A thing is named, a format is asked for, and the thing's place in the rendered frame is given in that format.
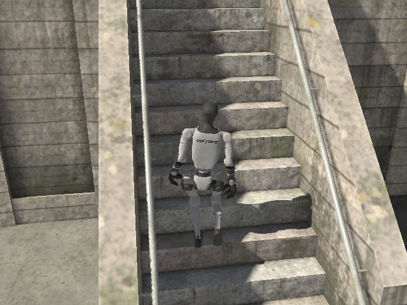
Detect stairs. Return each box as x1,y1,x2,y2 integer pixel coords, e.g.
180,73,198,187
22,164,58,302
130,0,329,305

